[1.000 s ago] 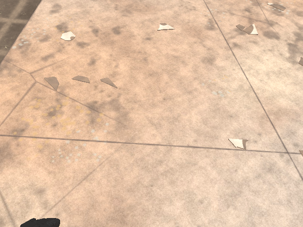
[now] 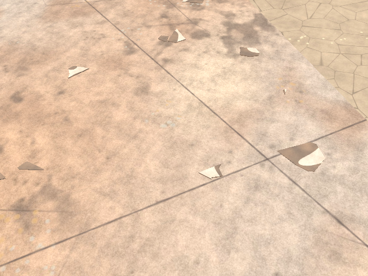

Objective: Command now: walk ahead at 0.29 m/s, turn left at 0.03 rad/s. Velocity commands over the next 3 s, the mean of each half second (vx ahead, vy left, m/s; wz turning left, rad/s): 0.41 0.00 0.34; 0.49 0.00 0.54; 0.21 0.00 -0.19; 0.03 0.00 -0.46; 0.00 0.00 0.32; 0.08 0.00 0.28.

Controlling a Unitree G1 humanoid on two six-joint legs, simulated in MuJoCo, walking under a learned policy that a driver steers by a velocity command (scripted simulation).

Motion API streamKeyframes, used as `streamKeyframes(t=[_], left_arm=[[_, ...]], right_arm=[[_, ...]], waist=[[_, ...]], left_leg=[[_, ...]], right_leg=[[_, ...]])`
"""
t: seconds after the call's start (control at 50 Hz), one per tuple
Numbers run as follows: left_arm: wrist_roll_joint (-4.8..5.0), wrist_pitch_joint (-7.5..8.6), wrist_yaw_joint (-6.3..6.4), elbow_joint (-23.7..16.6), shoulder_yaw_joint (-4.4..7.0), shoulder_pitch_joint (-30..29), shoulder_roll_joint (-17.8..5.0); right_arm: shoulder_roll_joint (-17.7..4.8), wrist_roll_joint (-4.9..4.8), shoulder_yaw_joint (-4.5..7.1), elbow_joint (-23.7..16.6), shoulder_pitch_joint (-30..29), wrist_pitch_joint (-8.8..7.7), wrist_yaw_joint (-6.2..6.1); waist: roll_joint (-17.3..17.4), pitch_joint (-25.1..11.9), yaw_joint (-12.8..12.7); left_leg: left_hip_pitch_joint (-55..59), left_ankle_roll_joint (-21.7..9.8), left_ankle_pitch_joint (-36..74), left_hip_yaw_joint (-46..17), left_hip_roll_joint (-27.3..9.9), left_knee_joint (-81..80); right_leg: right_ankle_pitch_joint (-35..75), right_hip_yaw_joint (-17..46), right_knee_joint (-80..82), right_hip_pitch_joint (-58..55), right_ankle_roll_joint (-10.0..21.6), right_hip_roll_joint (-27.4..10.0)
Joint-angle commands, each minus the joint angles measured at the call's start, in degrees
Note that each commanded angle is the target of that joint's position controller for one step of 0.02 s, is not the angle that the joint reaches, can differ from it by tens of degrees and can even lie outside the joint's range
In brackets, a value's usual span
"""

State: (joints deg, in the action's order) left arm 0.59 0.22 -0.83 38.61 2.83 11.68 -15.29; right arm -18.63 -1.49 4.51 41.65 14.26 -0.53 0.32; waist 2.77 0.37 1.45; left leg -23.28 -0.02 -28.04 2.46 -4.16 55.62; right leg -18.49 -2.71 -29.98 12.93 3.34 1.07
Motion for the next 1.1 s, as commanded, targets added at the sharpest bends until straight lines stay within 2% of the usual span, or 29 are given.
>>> streamKeyframes(t=[0.02,0.08,0.12,0.22,0.32,0.38,0.4,0.42,0.44,0.46,0.48,0.5,0.52,0.54,0.56,0.64,0.72,0.76,0.8,0.84,0.88,0.9,0.92,0.94,0.96,0.98,1.02,1.06,1.1], left_arm=[[-0.19,3.16,0.72,-0.7,2.12,3.5,-8.3],[-1.58,4.56,1.2,-0.3,1.85,4.3,-7.0],[-1.7,5.01,1.29,0.4,1.85,5.3,-6.6],[-1.14,5.05,1.6,2.2,2.16,6.3,-8.1],[-0.23,3.68,1.87,5.3,2.59,10.5,-9.8],[-0.13,2.62,2.66,5.4,3.08,9.7,-12.4],[-0.24,2.18,2.97,5.2,3.24,9.2,-13.2],[0.08,2.06,3.18,4.8,3.21,8.2,-13.5],[-0.16,2.79,3.23,3.7,2.64,8.0,-12.6],[-1.67,4.46,1.7,0.8,-0.37,14.8,-3.1],[0.09,6.91,0.77,0.2,0.33,8.1,-7.9],[2.21,7.96,0.32,-2.4,1.06,1.7,-10.4],[1.68,8.54,0.52,-3.1,0.63,0.9,-9.5],[0.23,8.47,0.82,-2.5,0.83,1.4,-9.2],[-0.44,7.8,0.79,-2.1,1.13,3.0,-9.5],[-1.9,5.55,1.07,-2.4,0.46,3.2,-7.4],[-1.53,5.87,0.83,-4.9,-0.84,-7.4,-4.7],[-0.57,6.3,0.37,-5.8,-0.56,-10.6,-5.6],[-0.07,6.69,0.02,-6.0,0.27,-10.8,-7.6],[0.13,7.07,-0.17,-5.7,1.27,-8.8,-9.3],[-0.19,7.58,0.22,-4.0,2.73,-0.5,-11.1],[-1.21,7.68,0.74,-3.6,3.57,7.5,-14.0],[-2.14,6.9,0.28,-1.3,4.67,11.5,-18.8],[-1.01,6.76,-0.27,-1.7,3.69,11.1,-13.3],[-0.7,6.49,-0.15,-1.9,2.75,8.9,-9.9],[-1.14,6.16,-0.14,-2.0,2.21,6.3,-8.7],[-1.8,6.04,0.0,-1.1,1.35,4.0,-6.7],[-1.29,6.33,-0.14,0.2,0.96,3.4,-6.1],[-0.75,6.19,-0.01,1.5,1.2,3.1,-7.5]], right_arm=[[-7.3,-0.01,1.73,-5.4,-6.5,-2.15,0.37],[-4.7,-0.56,1.33,-3.1,-3.5,-2.56,0.81],[-3.5,-0.49,1.07,-2.9,-3.3,-2.51,0.74],[-0.6,0.04,-0.48,-5.1,-8.5,-2.7,1.75],[1.0,-0.15,-1.73,-9.1,-15.0,-3.32,3.96],[-1.6,-0.17,-0.59,-9.9,-11.6,-2.82,4.39],[-3.8,-0.3,0.49,-9.0,-6.1,-2.51,4.19],[-6.8,-0.41,2.11,-7.4,2.2,-2.28,3.5],[-10.1,-0.36,3.66,-5.7,10.9,-1.45,2.18],[-15.3,-0.32,4.23,-5.9,10.0,-1.83,1.65],[-10.5,0.22,3.0,-6.8,11.8,-2.43,1.48],[-8.3,0.71,2.25,-6.4,9.2,-2.98,1.48],[-7.3,0.34,1.87,-6.7,5.1,-3.25,1.51],[-5.8,0.35,1.41,-7.5,1.3,-3.33,1.47],[-4.9,1.24,1.01,-8.4,-0.8,-3.44,1.19],[-6.3,0.75,1.25,-7.4,-1.9,-3.84,0.16],[-7.9,0.17,1.7,-5.8,1.3,-3.07,-0.81],[-8.6,-0.07,1.94,-4.7,4.0,-2.68,-0.92],[-8.1,-0.44,1.84,-4.3,4.8,-2.37,-1.08],[-7.7,-0.2,1.84,-4.3,4.4,-2.11,-1.17],[-5.2,0.22,1.07,-4.7,3.8,-1.94,-0.98],[-1.0,1.15,-0.43,-5.7,4.8,-2.05,-0.66],[2.4,-0.57,-1.59,-7.4,13.0,-2.65,-0.59],[-3.5,-1.42,-0.65,-5.4,13.0,-2.61,-0.9],[-6.4,-1.02,0.17,-5.6,7.2,-2.36,-0.96],[-6.2,-0.07,0.14,-6.4,3.4,-2.24,-1.13],[-4.3,0.67,0.06,-7.7,-0.2,-2.55,-0.79],[-2.2,1.33,-0.52,-7.3,0.8,-2.52,-0.65],[0.0,2.21,-1.45,-7.3,-0.3,-2.72,-0.77]], waist=[[-11.4,4.4,-4.3],[-8.8,3.7,-3.4],[-7.5,3.5,-3.5],[-6.8,6.4,-5.3],[-5.5,8.3,-7.0],[-9.4,1.9,-2.9],[-10.3,-1.9,0.4],[-9.2,-6.6,5.3],[-4.9,-11.3,9.7],[10.8,-17.5,2.0],[4.3,-23.5,6.6],[1.8,-13.7,6.7],[-3.4,-7.5,3.3],[-4.9,-3.7,0.7],[-3.1,-2.4,-1.4],[-1.2,0.4,-3.3],[0.9,1.1,1.2],[1.6,0.2,2.8],[2.8,-0.5,2.2],[4.4,-1.0,0.5],[4.3,-4.4,-4.2],[-2.4,-12.6,-7.2],[-22.6,-18.7,-3.1],[-17.0,-15.2,-4.5],[-11.4,-8.2,-5.9],[-7.3,-4.6,-5.4],[-8.0,0.2,-3.5],[-9.2,-0.4,-1.4],[-8.4,-1.8,-0.9]], left_leg=[[-25.2,-0.6,8.9,-6.5,-2.4,7.3],[-22.9,0.3,19.8,-8.7,-0.6,7.2],[-23.3,1.4,23.9,-9.5,0.3,4.1],[-19.6,1.8,31.9,-5.0,0.1,-10.6],[-20.2,-1.9,27.4,0.1,1.0,-19.4],[-10.3,-5.6,19.7,4.8,6.2,-19.6],[-3.1,-7.3,17.6,5.4,8.1,-19.5],[10.3,-9.6,20.0,4.5,9.7,-22.9],[28.4,-12.5,20.1,-4.7,5.0,-24.9],[49.1,-24.1,10.1,-38.1,-12.0,-27.7],[49.7,-25.5,4.7,-50.1,-14.9,-36.5],[42.4,-21.7,8.3,-41.1,-13.1,-39.2],[33.0,-19.8,13.8,-34.5,-10.6,-39.8],[25.5,-18.5,19.9,-29.3,-7.9,-40.6],[19.9,-18.4,24.6,-26.2,-6.3,-41.9],[7.4,-18.1,32.8,-18.7,-3.1,-44.5],[3.5,-13.7,25.6,-14.7,1.3,-42.2],[5.5,-12.8,22.2,-17.4,0.2,-40.9],[9.7,-11.7,19.3,-21.5,-1.6,-37.4],[13.0,-10.4,19.0,-25.2,-3.4,-33.5],[11.4,-7.6,21.8,-24.1,-0.4,-24.5],[6.0,-5.3,14.7,-19.5,3.5,-8.3],[-13.4,-1.8,-6.3,-12.2,10.8,10.7],[-20.4,-1.0,-3.9,-14.0,6.8,18.6],[-21.9,-0.7,1.7,-13.0,5.0,20.5],[-20.3,-0.6,5.5,-11.1,3.3,19.4],[-16.7,-0.5,9.1,-10.7,1.2,14.0],[-12.7,0.5,7.4,-7.8,0.9,8.0],[-10.0,2.0,7.8,-5.7,1.6,-0.9]], right_leg=[[-9.1,21.3,21.6,-14.2,8.9,-17.7],[7.8,10.3,22.4,-13.3,6.3,-14.5],[13.8,5.6,22.6,-13.7,5.9,-13.9],[20.0,-1.9,24.7,-12.0,4.8,-13.7],[33.7,-5.7,20.5,-19.4,4.3,-16.3],[65.0,-7.9,8.9,-22.6,3.1,-16.7],[71.4,-8.3,0.9,-21.9,2.7,-16.5],[69.6,-9.0,-10.3,-16.2,1.6,-15.2],[52.1,-8.3,-26.0,-2.2,-0.3,-12.7],[-11.3,-3.3,-48.2,24.4,-3.8,-0.4],[-14.0,9.5,-54.3,29.3,-3.0,1.0],[-8.2,10.2,-52.0,33.0,-1.9,-2.0],[-3.8,9.5,-46.3,31.5,-1.4,-4.5],[-1.9,8.8,-41.3,28.8,-2.0,-6.1],[-0.2,9.0,-39.6,25.0,-2.7,-7.2],[4.6,5.9,-29.4,21.1,-7.5,-7.4],[21.0,4.3,-9.3,15.8,-8.6,-3.6],[23.8,4.9,-4.3,13.5,-8.6,-1.8],[22.1,7.2,-0.7,12.8,-7.6,-1.9],[16.9,7.9,0.4,10.7,-5.7,-2.0],[14.2,7.0,3.2,-1.4,-2.4,-2.8],[8.9,16.4,3.4,-15.0,1.2,-12.4],[-6.5,44.7,10.7,-30.7,10.5,-24.4],[-19.6,50.8,14.1,-28.8,10.4,-24.7],[-16.8,41.6,14.6,-22.8,8.3,-22.2],[-8.1,33.6,14.4,-16.7,7.2,-19.5],[8.7,24.1,15.9,-8.0,7.4,-15.2],[30.4,18.6,15.3,-5.8,8.6,-13.6],[45.7,14.9,14.5,-5.1,9.9,-13.1]])
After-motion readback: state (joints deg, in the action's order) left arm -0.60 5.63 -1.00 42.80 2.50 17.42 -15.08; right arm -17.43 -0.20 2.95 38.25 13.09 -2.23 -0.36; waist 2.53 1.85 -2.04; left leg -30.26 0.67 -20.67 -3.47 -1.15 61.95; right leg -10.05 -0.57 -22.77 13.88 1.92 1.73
